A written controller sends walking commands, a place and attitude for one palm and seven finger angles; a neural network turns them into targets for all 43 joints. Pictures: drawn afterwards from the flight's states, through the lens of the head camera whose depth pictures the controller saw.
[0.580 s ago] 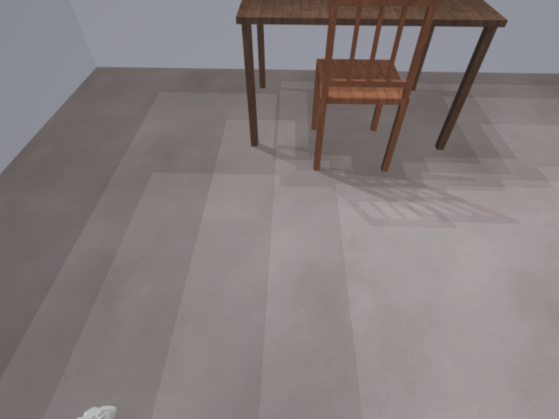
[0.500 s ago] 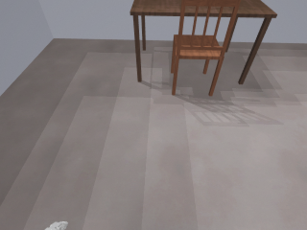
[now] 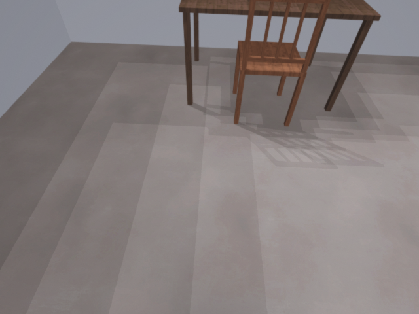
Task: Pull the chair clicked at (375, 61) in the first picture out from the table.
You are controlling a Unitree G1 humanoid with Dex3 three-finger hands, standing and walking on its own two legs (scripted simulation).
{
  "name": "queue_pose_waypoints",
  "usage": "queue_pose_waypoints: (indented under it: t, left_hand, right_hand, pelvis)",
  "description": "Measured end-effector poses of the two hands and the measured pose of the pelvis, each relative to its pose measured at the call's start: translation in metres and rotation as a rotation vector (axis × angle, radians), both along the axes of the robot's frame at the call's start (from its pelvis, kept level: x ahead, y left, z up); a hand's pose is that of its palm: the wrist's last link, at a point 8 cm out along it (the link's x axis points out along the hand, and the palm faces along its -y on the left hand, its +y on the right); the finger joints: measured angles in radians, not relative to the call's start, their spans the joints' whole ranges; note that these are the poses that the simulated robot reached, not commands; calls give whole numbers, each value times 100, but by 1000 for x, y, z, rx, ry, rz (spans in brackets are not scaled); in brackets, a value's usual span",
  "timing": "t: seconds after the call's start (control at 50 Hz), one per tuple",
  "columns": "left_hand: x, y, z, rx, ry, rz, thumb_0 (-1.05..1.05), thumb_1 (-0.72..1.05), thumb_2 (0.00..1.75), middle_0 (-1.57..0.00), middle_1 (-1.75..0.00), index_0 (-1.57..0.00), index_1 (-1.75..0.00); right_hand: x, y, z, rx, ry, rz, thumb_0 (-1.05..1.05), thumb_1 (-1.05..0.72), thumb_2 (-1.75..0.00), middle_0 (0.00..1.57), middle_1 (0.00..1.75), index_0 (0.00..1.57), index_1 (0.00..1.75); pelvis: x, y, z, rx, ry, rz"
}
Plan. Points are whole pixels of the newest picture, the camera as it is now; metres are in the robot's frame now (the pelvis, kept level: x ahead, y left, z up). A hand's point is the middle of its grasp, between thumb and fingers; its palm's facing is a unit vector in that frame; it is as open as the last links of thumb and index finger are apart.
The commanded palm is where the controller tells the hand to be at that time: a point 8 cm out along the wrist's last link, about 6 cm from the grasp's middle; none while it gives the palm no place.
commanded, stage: stand and wait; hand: left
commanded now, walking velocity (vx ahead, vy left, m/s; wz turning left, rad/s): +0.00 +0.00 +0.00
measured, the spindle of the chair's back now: (282, 31) +1.53 -0.32 -0.10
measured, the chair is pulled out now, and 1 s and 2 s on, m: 0.00 0.00 0.00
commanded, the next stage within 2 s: look at it before walking up in 0.24 s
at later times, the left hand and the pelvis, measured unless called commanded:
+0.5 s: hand out of the picture +0.08 +0.25 -0.15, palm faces -0.03 -0.94 -0.33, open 7.4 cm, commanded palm none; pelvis +0.00 +0.01 +0.00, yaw +0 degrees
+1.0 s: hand out of the picture +0.08 +0.25 -0.15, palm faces -0.03 -0.94 -0.33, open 7.4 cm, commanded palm none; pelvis +0.01 +0.00 +0.00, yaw -1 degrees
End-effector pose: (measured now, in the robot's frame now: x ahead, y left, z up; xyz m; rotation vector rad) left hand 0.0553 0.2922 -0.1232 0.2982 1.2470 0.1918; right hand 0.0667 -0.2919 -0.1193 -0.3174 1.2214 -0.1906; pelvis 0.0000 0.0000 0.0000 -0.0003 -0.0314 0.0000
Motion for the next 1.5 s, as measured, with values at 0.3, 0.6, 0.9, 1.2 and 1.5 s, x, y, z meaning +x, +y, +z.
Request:
queue_pose_waypoints:
  t: [0.3,0.6,0.9,1.2,1.5]
  left_hand:
    - [10,7,4,4,-30,-13,0,90,90,-20,-30,-21,-30]
    - [15,5,5,1,-31,-19,0,90,90,-21,-30,-21,-30]
    - [14,4,6,6,-14,-17,0,90,90,-21,-30,-21,-30]
    - [15,-21,-11,-43,45,-61,0,90,90,-20,-30,-20,-30]
    - [24,-93,-14,-122,160,-106,0,90,90,-20,-30,-21,-30]
  right_hand:
    - [3,7,2,5,-17,2,1,-90,-90,20,30,21,30]
    - [13,8,3,9,-32,7,1,-90,-90,20,30,21,30]
    - [14,4,3,7,-18,3,1,-90,-90,20,30,21,30]
    - [-5,17,-11,49,-35,-89,1,-90,-90,20,30,21,30]
    - [-7,4,-24,128,17,-258,2,-90,-90,20,30,21,30]
  pelvis:
    - [-2,6,1,1,-1,-1]
    - [1,6,2,2,1,-3]
    - [5,4,3,2,2,-5]
    - [9,0,-6,9,16,-100]
    - [65,-32,-5,6,46,-247]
